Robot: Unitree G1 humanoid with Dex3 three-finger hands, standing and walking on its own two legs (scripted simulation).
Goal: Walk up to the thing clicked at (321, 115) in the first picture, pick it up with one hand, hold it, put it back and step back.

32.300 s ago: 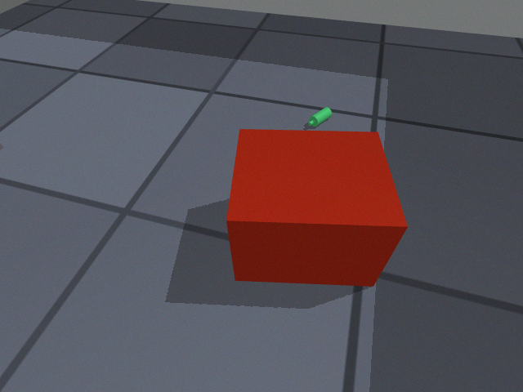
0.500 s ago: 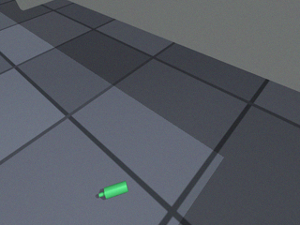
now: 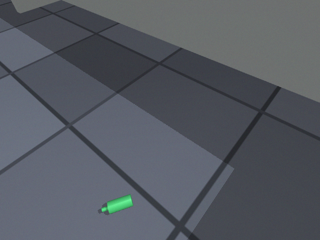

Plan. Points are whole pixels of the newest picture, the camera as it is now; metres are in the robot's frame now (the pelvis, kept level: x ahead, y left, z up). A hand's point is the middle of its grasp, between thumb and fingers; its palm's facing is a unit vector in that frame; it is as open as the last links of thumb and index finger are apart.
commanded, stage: walk up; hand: left
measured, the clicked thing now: (117, 204) +0.44 +0.29 -0.74
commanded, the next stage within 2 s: stand in 0.36 s
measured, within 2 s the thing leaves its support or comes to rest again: neither
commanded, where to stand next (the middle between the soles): +0.06 +0.02 m, yaw +1 degrees
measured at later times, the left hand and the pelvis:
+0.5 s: hand out of the picture +0.09 +0.26 -0.15, palm faces -0.04 -0.93 -0.37, open 7.4 cm; pelvis +0.01 +0.00 +0.00, yaw +0 degrees
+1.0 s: hand out of the picture +0.07 +0.23 -0.15, palm faces -0.03 -0.93 -0.36, open 7.4 cm; pelvis +0.01 -0.02 +0.01, yaw +1 degrees
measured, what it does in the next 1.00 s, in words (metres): stands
